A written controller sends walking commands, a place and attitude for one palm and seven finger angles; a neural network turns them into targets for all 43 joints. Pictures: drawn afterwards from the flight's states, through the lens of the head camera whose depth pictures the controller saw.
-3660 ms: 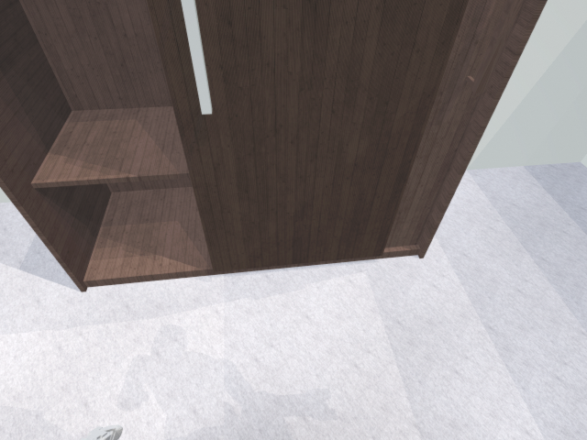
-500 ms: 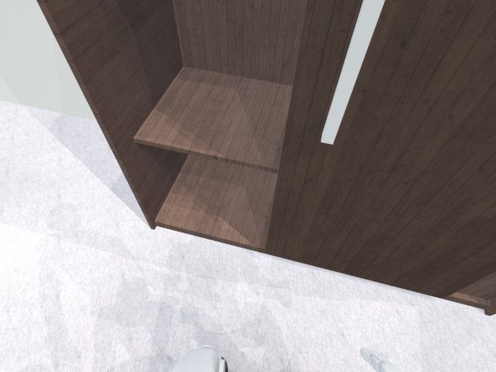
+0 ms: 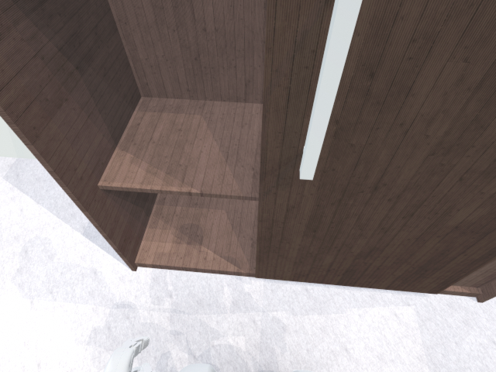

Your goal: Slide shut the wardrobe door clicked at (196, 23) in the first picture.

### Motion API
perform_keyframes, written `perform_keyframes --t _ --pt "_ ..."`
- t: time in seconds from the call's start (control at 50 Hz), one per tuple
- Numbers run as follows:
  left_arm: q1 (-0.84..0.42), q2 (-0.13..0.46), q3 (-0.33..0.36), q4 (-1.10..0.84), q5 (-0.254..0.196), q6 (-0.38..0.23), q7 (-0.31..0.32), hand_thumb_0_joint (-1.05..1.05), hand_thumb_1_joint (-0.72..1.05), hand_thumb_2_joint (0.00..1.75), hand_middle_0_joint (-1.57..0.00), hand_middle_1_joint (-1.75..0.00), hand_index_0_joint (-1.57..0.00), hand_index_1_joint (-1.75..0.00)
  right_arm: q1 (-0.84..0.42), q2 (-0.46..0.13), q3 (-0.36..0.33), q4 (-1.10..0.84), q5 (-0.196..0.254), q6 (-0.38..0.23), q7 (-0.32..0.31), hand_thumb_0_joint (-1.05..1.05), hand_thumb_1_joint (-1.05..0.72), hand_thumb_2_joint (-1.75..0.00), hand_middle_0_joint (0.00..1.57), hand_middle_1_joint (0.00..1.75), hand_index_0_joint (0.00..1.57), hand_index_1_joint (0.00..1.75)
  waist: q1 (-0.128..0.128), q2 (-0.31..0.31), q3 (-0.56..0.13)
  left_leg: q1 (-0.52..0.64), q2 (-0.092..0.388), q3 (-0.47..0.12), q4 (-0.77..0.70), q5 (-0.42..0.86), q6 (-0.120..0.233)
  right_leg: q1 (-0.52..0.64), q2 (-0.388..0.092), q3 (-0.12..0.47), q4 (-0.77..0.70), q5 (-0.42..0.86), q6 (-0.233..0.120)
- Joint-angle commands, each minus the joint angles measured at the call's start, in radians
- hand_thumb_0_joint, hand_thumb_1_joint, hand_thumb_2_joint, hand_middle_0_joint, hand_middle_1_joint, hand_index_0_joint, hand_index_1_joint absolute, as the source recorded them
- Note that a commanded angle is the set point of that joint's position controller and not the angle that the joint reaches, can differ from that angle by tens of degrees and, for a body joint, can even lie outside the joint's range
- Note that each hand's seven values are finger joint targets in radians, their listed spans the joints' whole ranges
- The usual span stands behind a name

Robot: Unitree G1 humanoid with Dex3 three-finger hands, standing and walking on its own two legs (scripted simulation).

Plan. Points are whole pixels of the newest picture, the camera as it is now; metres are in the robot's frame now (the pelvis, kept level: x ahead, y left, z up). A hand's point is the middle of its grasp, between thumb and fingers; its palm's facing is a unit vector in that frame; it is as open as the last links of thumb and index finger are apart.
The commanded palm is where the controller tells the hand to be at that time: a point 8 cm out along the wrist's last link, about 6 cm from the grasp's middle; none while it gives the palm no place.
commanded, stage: come to a stop and stand still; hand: right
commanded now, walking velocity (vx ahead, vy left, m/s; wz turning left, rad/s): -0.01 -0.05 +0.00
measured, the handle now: (322, 92) +0.47 -0.10 +0.19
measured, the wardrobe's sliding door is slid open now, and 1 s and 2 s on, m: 0.50 0.50 0.50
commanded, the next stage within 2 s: look again from close up in 1.54 s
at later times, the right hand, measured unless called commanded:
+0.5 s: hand out of the picture -0.02 -0.17 -0.18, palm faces +0.11 +0.97 -0.21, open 7.4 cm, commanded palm none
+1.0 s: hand out of the picture -0.05 -0.17 -0.17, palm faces +0.03 +0.98 -0.20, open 7.4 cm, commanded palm none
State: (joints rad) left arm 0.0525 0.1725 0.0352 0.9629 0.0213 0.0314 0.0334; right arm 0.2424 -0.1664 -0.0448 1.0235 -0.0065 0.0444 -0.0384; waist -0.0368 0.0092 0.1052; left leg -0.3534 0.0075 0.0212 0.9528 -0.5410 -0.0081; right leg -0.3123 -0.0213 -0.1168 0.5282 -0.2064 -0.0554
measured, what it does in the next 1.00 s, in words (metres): steps on the spot: left foot, then right foot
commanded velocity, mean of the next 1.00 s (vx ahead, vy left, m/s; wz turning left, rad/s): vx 0.02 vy -0.04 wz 0.00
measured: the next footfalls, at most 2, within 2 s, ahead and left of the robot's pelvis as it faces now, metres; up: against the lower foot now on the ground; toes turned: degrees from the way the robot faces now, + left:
left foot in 0.14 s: +0.00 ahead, +0.16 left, +0.00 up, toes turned +1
right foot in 0.44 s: -0.01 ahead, -0.10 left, +0.00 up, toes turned -5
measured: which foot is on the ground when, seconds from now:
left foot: up 0.00-0.12, down 0.14-1.00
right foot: down 0.00-0.14, up 0.16-0.42, down 0.44-1.00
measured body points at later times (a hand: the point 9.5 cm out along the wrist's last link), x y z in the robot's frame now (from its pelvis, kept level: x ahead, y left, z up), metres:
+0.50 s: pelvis -0.02 +0.01 +0.00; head +0.00 +0.00 +0.45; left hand +0.02 +0.26 -0.15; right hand -0.02 -0.22 -0.16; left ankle -0.03 +0.16 -0.73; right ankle -0.05 -0.10 -0.73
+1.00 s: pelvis -0.04 +0.00 +0.00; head -0.04 +0.01 +0.45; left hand -0.03 +0.22 -0.16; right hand -0.05 -0.22 -0.16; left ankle -0.04 +0.15 -0.73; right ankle -0.05 -0.10 -0.73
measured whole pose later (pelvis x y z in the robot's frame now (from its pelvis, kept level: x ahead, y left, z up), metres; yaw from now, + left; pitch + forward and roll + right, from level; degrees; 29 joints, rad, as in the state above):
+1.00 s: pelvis -0.04 +0.00 +0.00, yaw -2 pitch -1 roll +0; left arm 0.29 0.16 0.00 1.06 0.01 -0.02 0.02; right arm 0.28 -0.15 0.02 1.12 -0.01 -0.02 -0.04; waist 0.02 -0.01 0.03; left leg -0.22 0.07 0.02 0.52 -0.28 -0.05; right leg -0.22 0.00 -0.06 0.54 -0.31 -0.03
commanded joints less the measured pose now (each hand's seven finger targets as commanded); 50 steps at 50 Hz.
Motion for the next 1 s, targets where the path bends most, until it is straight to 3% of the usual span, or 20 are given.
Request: perform_keyframes --t 0.0,0.06,0.08,0.1,0.12,0.14,0.22,0.3,0.36,0.38,0.42,0.44,0.48,0.56,0.64,0.78,0.8,0.82,0.86,0.98 --pt "0.047 0.188 0.053 -0.055 0.005 0.003 0.003 0.00 0.90 0.90 -0.20 -0.30 -0.20 -0.30 0.110 -0.070 -0.021 -0.056 -0.008 -0.008 -0.004 0.00 -0.90 -0.90 0.20 0.30 0.20 0.30 0.021 -0.143 -0.216 0.005 0.039 -0.010 -0.072 0.030 -0.012 0.188 -0.270 0.186 -0.105 0.567 -0.141" --pt "0.044 0.174 0.052 -0.048 -0.003 0.006 -0.012 0.00 0.90 0.90 -0.20 -0.30 -0.20 -0.30 0.177 -0.068 -0.012 -0.037 -0.017 -0.021 -0.002 0.00 -0.90 -0.90 0.20 0.30 0.20 0.30 -0.006 -0.095 -0.213 0.148 0.028 0.040 -0.381 0.241 -0.020 0.094 -0.199 0.159 -0.063 0.248 -0.078" --pt "0.055 0.144 0.049 -0.047 -0.012 0.004 -0.018 0.00 0.90 0.90 -0.20 -0.30 -0.20 -0.30 0.181 -0.093 -0.011 -0.033 -0.022 -0.030 -0.005 0.00 -0.90 -0.90 0.20 0.30 0.20 0.30 -0.006 -0.012 -0.190 0.180 0.058 -0.004 -0.536 0.341 -0.021 0.053 -0.139 0.129 0.003 0.096 -0.028" --pt "0.070 0.085 0.042 -0.058 -0.019 0.005 -0.024 0.00 0.90 0.90 -0.20 -0.30 -0.20 -0.30 0.140 -0.160 -0.014 -0.050 -0.030 -0.041 -0.008 0.00 -0.90 -0.90 0.20 0.30 0.20 0.30 0.019 0.179 -0.142 0.150 0.227 -0.246 -0.635 0.374 0.043 -0.050 -0.030 0.067 0.113 -0.121 0.042" --pt "0.060 0.077 0.040 -0.077 -0.016 0.016 -0.032 0.00 0.90 0.90 -0.20 -0.30 -0.20 -0.30 0.089 -0.230 -0.023 -0.082 -0.028 -0.040 -0.003 0.00 -0.90 -0.90 0.20 0.30 0.20 0.30 0.023 0.229 -0.081 0.030 0.378 -0.358 -0.720 0.364 0.135 -0.071 0.022 0.068 0.230 -0.272 0.070" --pt "0.013 0.088 0.043 -0.084 -0.006 0.030 -0.030 0.00 0.90 0.90 -0.20 -0.30 -0.20 -0.30 0.077 -0.235 -0.028 -0.088 -0.029 -0.041 -0.004 0.00 -0.90 -0.90 0.20 0.30 0.20 0.30 0.001 0.216 -0.059 -0.022 0.388 -0.392 -0.737 0.369 0.172 -0.085 0.011 0.127 0.341 -0.300 0.066" --pt "0.091 0.097 0.038 -0.030 -0.010 0.011 -0.037 0.00 0.90 0.90 -0.20 -0.30 -0.20 -0.30 0.026 -0.196 -0.024 -0.078 -0.028 -0.053 -0.005 0.00 -0.90 -0.90 0.20 0.30 0.20 0.30 0.030 0.169 -0.048 0.089 0.291 -0.204 -0.641 0.589 0.146 -0.125 -0.004 0.123 0.405 -0.193 0.076" --pt "0.086 0.078 0.023 -0.034 -0.014 -0.006 -0.031 0.00 0.90 0.90 -0.20 -0.30 -0.20 -0.30 0.124 -0.218 -0.035 -0.043 -0.028 -0.055 -0.008 0.00 -0.90 -0.90 0.20 0.30 0.20 0.30 -0.025 0.182 -0.107 0.276 0.297 -0.192 -0.581 0.803 0.165 -0.100 0.016 0.083 0.187 -0.233 0.087" --pt "0.149 0.067 0.014 -0.008 -0.016 -0.016 -0.021 0.00 0.90 0.90 -0.20 -0.30 -0.20 -0.30 0.107 -0.212 -0.036 -0.025 -0.023 -0.052 -0.009 0.00 -0.90 -0.90 0.20 0.30 0.20 0.30 -0.005 0.171 -0.134 0.273 0.269 -0.158 -0.536 0.814 0.136 0.017 0.026 0.063 -0.023 -0.138 0.083" --pt "0.188 0.066 0.012 0.014 -0.015 -0.023 -0.019 0.00 0.90 0.90 -0.20 -0.30 -0.20 -0.30 0.084 -0.202 -0.031 -0.021 -0.016 -0.050 -0.010 0.00 -0.90 -0.90 0.20 0.30 0.20 0.30 0.015 0.175 -0.135 0.217 0.244 -0.133 -0.515 0.755 0.106 0.113 0.020 0.055 -0.136 -0.036 0.078" --pt "0.228 0.122 0.018 0.038 -0.010 -0.040 -0.013 0.00 0.90 0.90 -0.20 -0.30 -0.20 -0.30 0.072 -0.139 -0.019 -0.027 -0.007 -0.042 -0.003 0.00 -0.90 -0.90 0.20 0.30 0.20 0.30 0.013 0.003 -0.167 0.102 0.123 -0.043 -0.440 0.506 0.031 0.258 -0.109 0.170 -0.142 0.270 0.030" --pt "0.216 0.153 0.018 0.033 -0.004 -0.038 -0.008 0.00 0.90 0.90 -0.20 -0.30 -0.20 -0.30 0.077 -0.099 -0.012 -0.027 -0.008 -0.037 -0.004 0.00 -0.90 -0.90 0.20 0.30 0.20 0.30 0.004 -0.074 -0.144 0.088 0.088 -0.005 -0.446 0.346 0.009 0.206 -0.174 0.215 -0.135 0.328 -0.008" --pt "0.211 0.144 0.008 0.056 -0.005 -0.044 0.002 0.00 0.90 0.90 -0.20 -0.30 -0.20 -0.30 0.023 -0.085 0.001 -0.010 -0.009 -0.023 -0.004 0.00 -0.90 -0.90 0.20 0.30 0.20 0.30 0.014 -0.192 -0.089 0.110 0.058 0.032 -0.390 0.215 -0.015 0.134 -0.183 0.256 -0.232 0.336 -0.037" --pt "0.197 0.117 -0.006 0.072 -0.008 -0.048 0.009 0.00 0.90 0.90 -0.20 -0.30 -0.20 -0.30 0.074 -0.088 0.012 0.048 -0.009 -0.027 0.004 0.00 -0.90 -0.90 0.20 0.30 0.20 0.30 -0.008 -0.114 -0.083 0.182 0.076 -0.004 -0.507 0.343 -0.001 0.103 -0.127 0.196 -0.208 0.216 -0.011" --pt "0.242 0.097 -0.009 0.105 -0.012 -0.050 0.005 0.00 0.90 0.90 -0.20 -0.30 -0.20 -0.30 0.050 -0.091 0.018 0.073 -0.009 -0.037 0.005 0.00 -0.90 -0.90 0.20 0.30 0.20 0.30 0.017 -0.017 -0.042 0.194 0.095 -0.024 -0.562 0.420 -0.001 0.087 -0.096 0.170 -0.220 0.103 0.027" --pt "0.281 0.082 -0.018 0.140 -0.013 -0.059 0.007 0.00 0.90 0.90 -0.20 -0.30 -0.20 -0.30 0.073 -0.076 0.025 0.101 -0.006 -0.046 0.002 0.00 -0.90 -0.90 0.20 0.30 0.20 0.30 0.024 -0.007 -0.046 0.186 0.101 -0.030 -0.587 0.435 0.000 0.135 -0.092 0.151 -0.231 0.130 0.034" --pt "0.213 0.128 -0.019 0.061 -0.022 -0.070 -0.010 0.00 0.90 0.90 -0.20 -0.30 -0.20 -0.30 0.124 -0.099 0.042 0.106 -0.020 -0.071 -0.039 0.00 -0.90 -0.90 0.20 0.30 0.20 0.30 0.010 -0.024 0.021 0.126 0.139 -0.074 -0.552 0.619 0.011 0.053 -0.104 0.116 -0.035 0.298 0.056" --pt "0.199 0.106 -0.026 0.026 -0.018 -0.061 -0.020 0.00 0.90 0.90 -0.20 -0.30 -0.20 -0.30 0.113 -0.143 0.040 0.079 -0.013 -0.094 -0.026 0.00 -0.90 -0.90 0.20 0.30 0.20 0.30 0.031 -0.001 0.008 0.142 0.154 -0.050 -0.534 0.696 0.027 0.042 -0.060 0.115 -0.067 0.161 0.058" --pt "0.304 0.076 -0.025 0.052 -0.004 -0.076 -0.012 0.00 0.90 0.90 -0.20 -0.30 -0.20 -0.30 0.092 -0.107 0.046 0.064 -0.005 -0.095 -0.013 0.00 -0.90 -0.90 0.20 0.30 0.20 0.30 0.052 -0.025 -0.187 0.210 0.133 -0.046 -0.454 0.626 0.034 0.109 -0.066 0.140 -0.064 0.198 0.034" --pt "0.284 0.091 -0.023 0.049 -0.010 -0.066 -0.010 0.00 0.90 0.90 -0.20 -0.30 -0.20 -0.30 0.095 -0.085 0.049 0.050 -0.008 -0.072 -0.006 0.00 -0.90 -0.90 0.20 0.30 0.20 0.30 0.044 -0.007 -0.047 0.126 0.101 -0.042 -0.496 0.392 0.024 0.047 -0.075 0.155 -0.106 0.099 0.025"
